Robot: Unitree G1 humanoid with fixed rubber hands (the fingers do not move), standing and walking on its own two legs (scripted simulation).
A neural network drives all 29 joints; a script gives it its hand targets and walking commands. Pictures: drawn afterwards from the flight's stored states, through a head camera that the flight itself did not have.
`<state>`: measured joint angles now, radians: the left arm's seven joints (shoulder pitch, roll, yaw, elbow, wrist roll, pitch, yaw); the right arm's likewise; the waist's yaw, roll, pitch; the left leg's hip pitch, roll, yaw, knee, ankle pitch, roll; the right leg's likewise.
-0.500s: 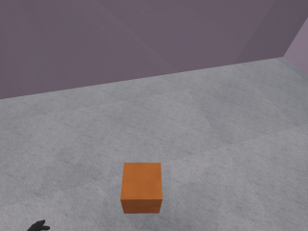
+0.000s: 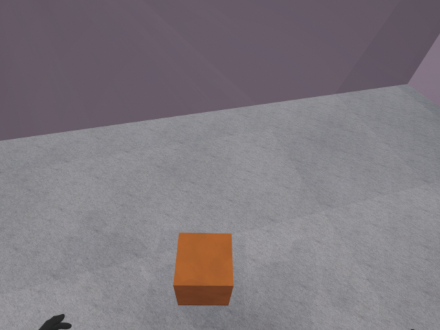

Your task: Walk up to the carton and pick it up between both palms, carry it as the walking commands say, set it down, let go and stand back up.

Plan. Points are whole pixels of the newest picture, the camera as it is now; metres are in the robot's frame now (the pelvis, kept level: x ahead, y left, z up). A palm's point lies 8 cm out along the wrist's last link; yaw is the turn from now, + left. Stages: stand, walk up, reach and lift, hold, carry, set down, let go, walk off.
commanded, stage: walk up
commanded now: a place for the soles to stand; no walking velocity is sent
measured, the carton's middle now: (204, 270) +0.47 +0.07 -0.62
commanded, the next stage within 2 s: none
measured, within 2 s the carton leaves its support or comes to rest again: neither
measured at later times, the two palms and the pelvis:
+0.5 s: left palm out of the picture +0.10 +0.33 -0.09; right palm out of the picture +0.11 -0.35 -0.06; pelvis +0.00 +0.00 +0.00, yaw +0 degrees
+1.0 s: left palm out of the picture +0.10 +0.33 -0.09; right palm out of the picture +0.12 -0.35 -0.06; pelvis +0.01 -0.01 +0.00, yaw +1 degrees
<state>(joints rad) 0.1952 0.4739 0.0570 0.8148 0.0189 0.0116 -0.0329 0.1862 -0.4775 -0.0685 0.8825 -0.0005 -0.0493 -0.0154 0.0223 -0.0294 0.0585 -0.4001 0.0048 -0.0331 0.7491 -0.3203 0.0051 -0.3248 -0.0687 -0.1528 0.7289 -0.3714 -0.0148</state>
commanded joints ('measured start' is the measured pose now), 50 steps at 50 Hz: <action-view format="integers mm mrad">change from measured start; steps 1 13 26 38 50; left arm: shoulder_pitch -80 -86 -79 -133 -108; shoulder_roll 142 155 150 151 168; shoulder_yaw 53 47 51 57 48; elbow -24 -42 -37 -48 -26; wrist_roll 7 -14 -11 -13 2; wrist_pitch -14 -10 -6 -7 -18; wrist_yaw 11 13 12 13 10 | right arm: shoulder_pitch -22 -15 -5 21 53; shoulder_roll -211 -214 -225 -225 -168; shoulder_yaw -11 -4 -14 -9 -4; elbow -49 -41 -57 -41 -26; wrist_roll -39 -30 -31 -33 -28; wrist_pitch -11 -21 -21 -25 -23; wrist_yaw -12 -11 -4 -12 -1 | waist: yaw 4 -2 -6 -21 -18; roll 91 136 154 103 -61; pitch -60 -101 -87 -106 -38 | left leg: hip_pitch -55 46 60 101 75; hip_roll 131 108 145 139 24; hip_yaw -363 -298 -387 -343 -85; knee -267 -194 -256 -216 -166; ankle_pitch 7 242 118 295 73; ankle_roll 140 134 165 149 60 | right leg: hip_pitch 52 30 -23 -10 9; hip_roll -16 -45 -5 -25 -174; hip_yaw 168 127 121 89 188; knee -121 -43 -2 26 -151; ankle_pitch -143 -37 -72 0 4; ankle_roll -47 -53 -43 -48 -95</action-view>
